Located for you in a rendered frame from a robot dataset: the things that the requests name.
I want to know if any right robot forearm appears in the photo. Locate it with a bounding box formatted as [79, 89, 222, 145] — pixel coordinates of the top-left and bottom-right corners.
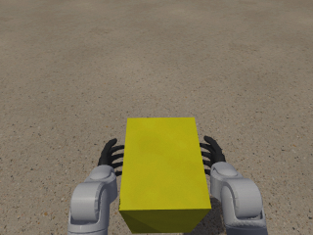
[209, 162, 268, 235]

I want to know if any left robot forearm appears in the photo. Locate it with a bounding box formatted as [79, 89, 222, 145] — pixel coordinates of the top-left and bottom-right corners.
[67, 164, 118, 235]

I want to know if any robot left hand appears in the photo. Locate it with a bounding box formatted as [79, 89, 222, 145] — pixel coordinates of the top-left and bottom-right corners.
[97, 138, 125, 177]

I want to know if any carton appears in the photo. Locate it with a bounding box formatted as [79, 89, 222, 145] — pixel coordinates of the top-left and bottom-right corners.
[118, 117, 211, 234]

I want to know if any robot right hand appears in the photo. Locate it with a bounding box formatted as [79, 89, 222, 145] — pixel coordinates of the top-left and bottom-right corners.
[200, 135, 227, 175]

